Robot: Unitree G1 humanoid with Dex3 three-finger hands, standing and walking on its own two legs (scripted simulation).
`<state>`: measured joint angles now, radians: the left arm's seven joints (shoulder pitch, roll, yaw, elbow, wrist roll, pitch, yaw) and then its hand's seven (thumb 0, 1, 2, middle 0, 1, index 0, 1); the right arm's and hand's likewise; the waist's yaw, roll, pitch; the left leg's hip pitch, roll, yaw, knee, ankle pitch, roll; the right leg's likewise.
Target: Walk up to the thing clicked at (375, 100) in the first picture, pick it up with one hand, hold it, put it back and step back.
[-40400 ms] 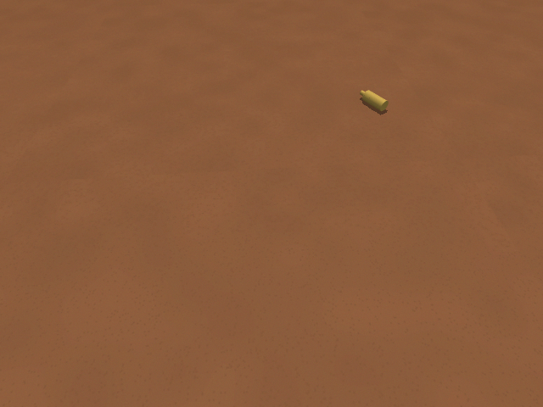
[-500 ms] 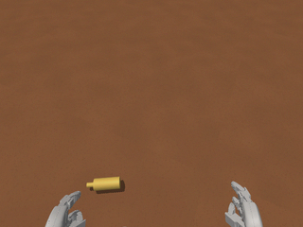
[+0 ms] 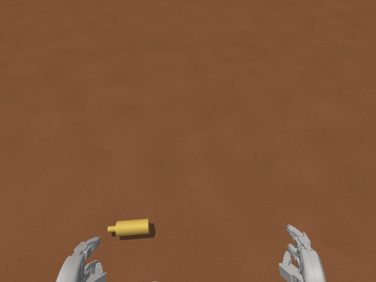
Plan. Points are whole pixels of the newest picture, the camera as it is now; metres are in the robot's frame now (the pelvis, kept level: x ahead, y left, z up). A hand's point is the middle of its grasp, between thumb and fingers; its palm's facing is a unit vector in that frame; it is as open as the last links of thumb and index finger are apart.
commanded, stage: home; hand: left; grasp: from above
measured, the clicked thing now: (128, 227) +0.49 +0.29 -0.68
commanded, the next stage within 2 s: stand in 0.64 s
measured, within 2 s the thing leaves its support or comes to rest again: neither
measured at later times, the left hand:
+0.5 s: hand (104, 276) +0.16 +0.18 -0.05, palm faces +0.04 -0.98 -0.19, open 7.4 cm
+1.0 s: hand out of the picture +0.12 +0.23 -0.10, palm faces +0.03 -0.94 -0.34, open 7.4 cm
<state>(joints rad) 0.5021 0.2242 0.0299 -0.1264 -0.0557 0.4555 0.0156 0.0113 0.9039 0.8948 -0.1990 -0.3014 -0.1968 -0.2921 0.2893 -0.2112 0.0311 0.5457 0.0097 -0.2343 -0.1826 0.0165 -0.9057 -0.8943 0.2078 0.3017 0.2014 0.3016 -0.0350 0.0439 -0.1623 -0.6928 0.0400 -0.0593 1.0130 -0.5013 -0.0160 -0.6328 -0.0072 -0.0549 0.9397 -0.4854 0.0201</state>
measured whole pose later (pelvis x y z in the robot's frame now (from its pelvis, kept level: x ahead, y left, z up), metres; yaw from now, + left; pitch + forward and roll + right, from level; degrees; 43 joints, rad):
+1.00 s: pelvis -0.01 +0.00 +0.03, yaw +0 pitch +1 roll +0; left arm 0.22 0.30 0.04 0.64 0.04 0.07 0.03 0.01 0.90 0.90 -0.20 -0.30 -0.20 -0.29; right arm 0.18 -0.28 -0.04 0.85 -0.05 -0.04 -0.02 0.01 -0.91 -0.89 0.21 0.30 0.20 0.30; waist 0.03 -0.01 0.03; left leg -0.41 0.00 -0.01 0.78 -0.39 0.00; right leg -0.39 -0.05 -0.02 0.79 -0.41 0.03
